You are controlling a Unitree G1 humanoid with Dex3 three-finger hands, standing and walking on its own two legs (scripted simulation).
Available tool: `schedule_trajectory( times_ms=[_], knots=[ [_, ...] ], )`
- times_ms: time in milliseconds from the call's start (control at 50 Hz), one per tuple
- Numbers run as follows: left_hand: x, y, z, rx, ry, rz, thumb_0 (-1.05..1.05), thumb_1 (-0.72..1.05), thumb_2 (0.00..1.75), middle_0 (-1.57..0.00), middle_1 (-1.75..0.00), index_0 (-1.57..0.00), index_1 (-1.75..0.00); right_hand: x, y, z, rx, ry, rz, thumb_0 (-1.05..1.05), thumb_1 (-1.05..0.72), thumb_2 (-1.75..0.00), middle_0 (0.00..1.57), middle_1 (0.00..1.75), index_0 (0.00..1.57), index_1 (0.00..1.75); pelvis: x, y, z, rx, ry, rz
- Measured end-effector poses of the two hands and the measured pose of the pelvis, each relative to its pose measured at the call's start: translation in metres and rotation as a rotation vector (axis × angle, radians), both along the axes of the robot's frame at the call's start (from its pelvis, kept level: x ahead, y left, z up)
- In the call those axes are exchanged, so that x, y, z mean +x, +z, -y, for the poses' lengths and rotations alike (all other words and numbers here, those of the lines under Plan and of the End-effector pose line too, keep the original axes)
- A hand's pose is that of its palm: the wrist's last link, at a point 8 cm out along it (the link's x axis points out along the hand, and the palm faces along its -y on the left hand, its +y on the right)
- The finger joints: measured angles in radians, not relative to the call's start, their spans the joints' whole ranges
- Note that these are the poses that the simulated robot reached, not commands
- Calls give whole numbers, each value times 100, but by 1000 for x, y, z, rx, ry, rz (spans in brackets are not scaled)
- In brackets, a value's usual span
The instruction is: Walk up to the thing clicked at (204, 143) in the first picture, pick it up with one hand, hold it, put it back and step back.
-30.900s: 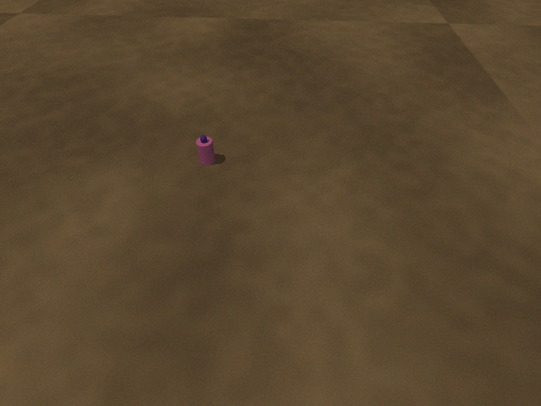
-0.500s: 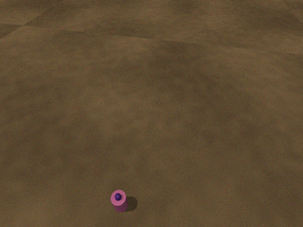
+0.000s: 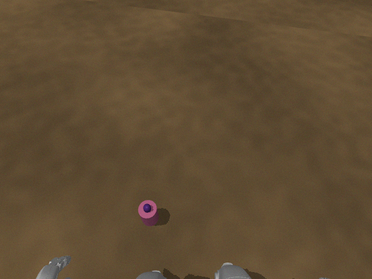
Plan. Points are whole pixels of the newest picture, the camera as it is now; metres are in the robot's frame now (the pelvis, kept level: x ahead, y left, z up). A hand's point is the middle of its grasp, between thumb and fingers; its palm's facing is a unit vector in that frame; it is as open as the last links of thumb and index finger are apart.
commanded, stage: step back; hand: left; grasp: from the side
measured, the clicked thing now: (148, 212) +0.46 +0.17 -0.66
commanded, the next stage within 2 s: none
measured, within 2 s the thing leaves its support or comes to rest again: neither
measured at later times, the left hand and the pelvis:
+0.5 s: hand out of the picture +0.04 +0.24 -0.13, palm faces -0.12 -0.91 -0.40, open 7.4 cm; pelvis -0.09 -0.01 +0.00, yaw -5 degrees
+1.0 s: hand out of the picture -0.11 +0.26 -0.13, palm faces -0.03 -0.93 -0.36, open 7.4 cm; pelvis -0.22 +0.00 +0.02, yaw -2 degrees
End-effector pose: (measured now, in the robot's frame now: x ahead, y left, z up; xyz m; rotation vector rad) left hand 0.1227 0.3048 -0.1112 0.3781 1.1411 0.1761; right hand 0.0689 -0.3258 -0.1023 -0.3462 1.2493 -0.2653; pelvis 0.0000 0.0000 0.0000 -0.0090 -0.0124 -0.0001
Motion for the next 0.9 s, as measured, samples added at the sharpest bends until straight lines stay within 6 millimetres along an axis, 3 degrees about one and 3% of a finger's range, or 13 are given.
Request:
schedule_trajectory(
  times_ms=[80, 140, 280, 420, 480, 560, 680, 780, 900],
  knots=[
    [12, -7, -10, -8, 3, 56, 1, 90, 90, -21, -30, -20, -30, -37, 3, -15, -28, 0, -64, 0, -91, -90, 20, 30, 21, 30, -14, -2, -8, 3, 4, 3],
    [6, -4, -6, -18, -8, 50, 1, 91, 90, -21, -30, -20, -30, -59, 11, -23, -31, -15, -100, 0, -91, -90, 20, 30, 21, 30, -22, 7, -10, -4, -5, -3],
    [-33, 3, -2, -11, -53, -43, 1, 91, 90, -21, -30, -20, -30, -70, 13, -25, -28, -42, -25, 1, -90, -90, 20, 30, 21, 30, -43, 15, -11, -4, -54, -10],
    [-65, 6, 7, 31, -69, -39, 1, 90, 90, -21, -30, -20, -30, -75, -7, -9, 6, -35, 71, 0, -90, -90, 20, 30, 21, 30, -71, 2, 4, 18, -99, 11],
    [-83, 14, 19, 30, -61, -24, 1, 91, 90, -21, -30, -20, -30, -81, -13, -1, 27, -46, 83, 0, -90, -90, 20, 30, 21, 30, -85, 3, 11, -23, -77, 33],
    [-105, 30, 26, 27, -51, -3, 1, 90, 90, -21, -30, -21, -30, -91, -4, 2, 45, -41, 89, 0, -91, -90, 20, 30, 21, 30, -99, 14, 15, 38, -95, 27],
    [-122, 39, 24, 31, -45, 50, 1, 90, 90, -21, -30, -21, -30, -118, 3, 5, 13, 1, 69, 0, -91, -90, 20, 30, 21, 30, -127, 18, 11, 36, -63, 1],
    [-141, 25, 11, 9, -31, 106, 1, 90, 90, -21, -30, -21, -30, -147, 0, -3, -21, 52, 39, 0, -91, -90, 20, 30, 21, 30, -158, 7, 2, 11, -10, 12],
    [-188, 12, 2, -23, 4, 48, 1, 90, 90, -21, -30, -20, -30, -185, 15, -22, -15, 72, 44, 0, -91, -90, 20, 30, 21, 30, -192, 12, -3, 0, -11, 39]
  ],
)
